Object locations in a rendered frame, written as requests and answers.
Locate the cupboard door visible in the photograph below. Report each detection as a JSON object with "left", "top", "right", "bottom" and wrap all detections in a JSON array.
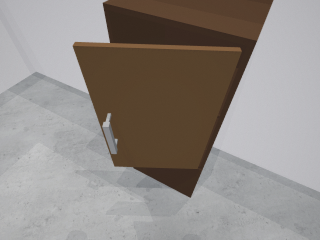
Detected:
[{"left": 73, "top": 42, "right": 242, "bottom": 169}]

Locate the handle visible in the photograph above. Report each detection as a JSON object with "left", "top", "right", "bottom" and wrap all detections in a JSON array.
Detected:
[{"left": 102, "top": 113, "right": 118, "bottom": 154}]

